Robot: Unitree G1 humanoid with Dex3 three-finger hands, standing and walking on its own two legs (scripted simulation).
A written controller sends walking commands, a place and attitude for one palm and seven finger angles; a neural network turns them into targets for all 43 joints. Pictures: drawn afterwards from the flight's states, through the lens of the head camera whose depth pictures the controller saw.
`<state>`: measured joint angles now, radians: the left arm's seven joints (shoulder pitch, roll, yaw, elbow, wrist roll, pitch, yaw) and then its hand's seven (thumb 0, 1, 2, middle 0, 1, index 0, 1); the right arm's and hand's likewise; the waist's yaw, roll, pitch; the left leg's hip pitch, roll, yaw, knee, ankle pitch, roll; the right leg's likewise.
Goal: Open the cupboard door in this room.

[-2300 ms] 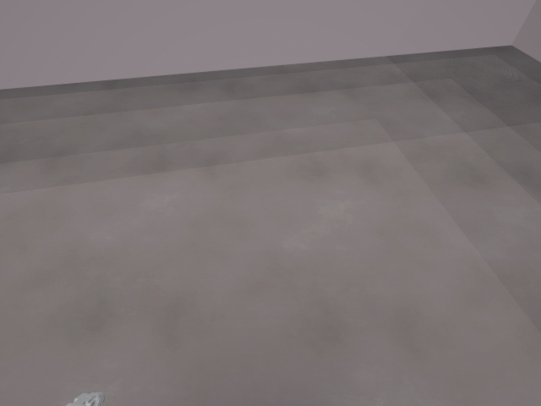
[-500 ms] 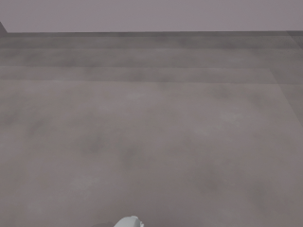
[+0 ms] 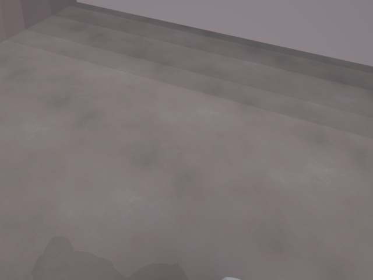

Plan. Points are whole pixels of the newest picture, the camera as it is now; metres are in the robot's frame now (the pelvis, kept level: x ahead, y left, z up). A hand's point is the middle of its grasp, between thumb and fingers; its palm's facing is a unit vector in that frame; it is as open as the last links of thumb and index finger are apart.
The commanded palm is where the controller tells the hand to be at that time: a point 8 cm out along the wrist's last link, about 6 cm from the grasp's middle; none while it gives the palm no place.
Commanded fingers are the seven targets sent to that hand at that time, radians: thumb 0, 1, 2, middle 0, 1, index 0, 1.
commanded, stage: turn or walk to find it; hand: left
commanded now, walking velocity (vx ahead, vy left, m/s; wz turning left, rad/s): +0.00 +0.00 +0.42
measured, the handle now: out of the picture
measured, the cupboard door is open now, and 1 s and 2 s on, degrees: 0 0 0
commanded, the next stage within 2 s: stand and wait in 1.22 s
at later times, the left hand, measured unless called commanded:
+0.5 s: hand out of the picture -0.02 +0.18 -0.17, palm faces +0.25 -0.94 -0.23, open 7.4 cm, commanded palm none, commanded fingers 0.00 0.90 0.90 -0.20 -0.30 -0.20 -0.30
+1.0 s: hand out of the picture -0.05 +0.24 -0.16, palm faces +0.42 -0.87 -0.24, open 7.4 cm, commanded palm none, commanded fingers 0.00 0.90 0.90 -0.20 -0.30 -0.20 -0.30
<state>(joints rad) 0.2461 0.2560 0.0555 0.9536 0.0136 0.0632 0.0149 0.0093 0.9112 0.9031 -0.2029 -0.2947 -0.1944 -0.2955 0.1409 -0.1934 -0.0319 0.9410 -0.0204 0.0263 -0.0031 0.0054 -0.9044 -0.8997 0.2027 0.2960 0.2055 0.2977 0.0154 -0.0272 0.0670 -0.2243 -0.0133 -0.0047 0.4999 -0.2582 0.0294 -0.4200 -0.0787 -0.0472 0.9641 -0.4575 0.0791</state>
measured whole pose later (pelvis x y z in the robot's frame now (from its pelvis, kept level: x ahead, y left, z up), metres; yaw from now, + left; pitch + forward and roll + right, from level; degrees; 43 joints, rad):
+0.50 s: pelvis -0.03 -0.02 +0.00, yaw +14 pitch -1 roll +0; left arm 0.24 0.19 0.03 0.92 0.03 0.02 0.02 0.01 0.91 0.90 -0.21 -0.30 -0.20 -0.30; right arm 0.22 -0.23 -0.07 1.00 -0.02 0.08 0.02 0.01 -0.91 -0.90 0.20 0.30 0.20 0.30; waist 0.00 -0.02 0.07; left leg -0.35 0.03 0.04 0.84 -0.45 -0.05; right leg -0.24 -0.12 -0.20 0.54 -0.27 0.00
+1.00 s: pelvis -0.06 +0.01 +0.00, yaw +25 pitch +0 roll -1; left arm 0.15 0.23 0.06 0.94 0.01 0.06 0.02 0.01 0.91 0.90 -0.20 -0.29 -0.19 -0.30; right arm 0.24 -0.19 -0.05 0.97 -0.03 0.03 -0.01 0.01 -0.90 -0.90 0.20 0.30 0.21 0.30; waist -0.04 -0.01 0.04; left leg -0.24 -0.08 -0.05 0.42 -0.17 0.07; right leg -0.37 -0.05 -0.01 0.86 -0.43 0.08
